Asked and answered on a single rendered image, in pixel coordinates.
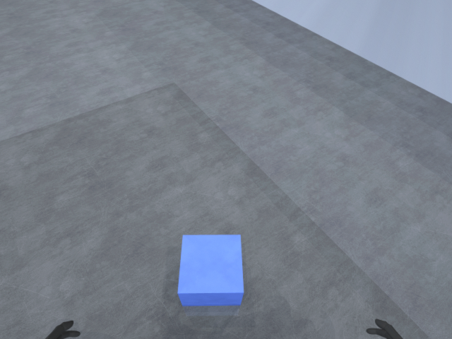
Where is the right robot hand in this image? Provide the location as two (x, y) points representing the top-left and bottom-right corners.
(367, 319), (403, 339)

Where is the left robot hand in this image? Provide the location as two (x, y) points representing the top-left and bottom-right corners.
(45, 321), (81, 339)

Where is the carton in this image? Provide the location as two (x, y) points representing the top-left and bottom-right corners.
(177, 234), (244, 306)

